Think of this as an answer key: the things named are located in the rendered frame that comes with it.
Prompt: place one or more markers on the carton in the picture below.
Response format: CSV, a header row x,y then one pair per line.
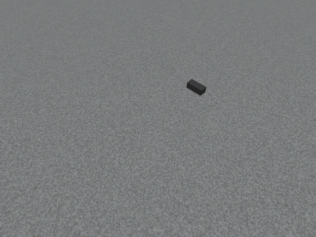
x,y
196,87

